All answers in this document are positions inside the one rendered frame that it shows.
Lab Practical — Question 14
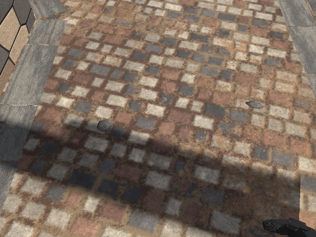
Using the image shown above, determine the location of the right robot hand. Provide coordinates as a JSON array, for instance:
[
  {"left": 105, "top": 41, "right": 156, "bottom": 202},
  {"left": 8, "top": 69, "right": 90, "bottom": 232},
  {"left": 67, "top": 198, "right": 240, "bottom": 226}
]
[{"left": 263, "top": 217, "right": 316, "bottom": 237}]

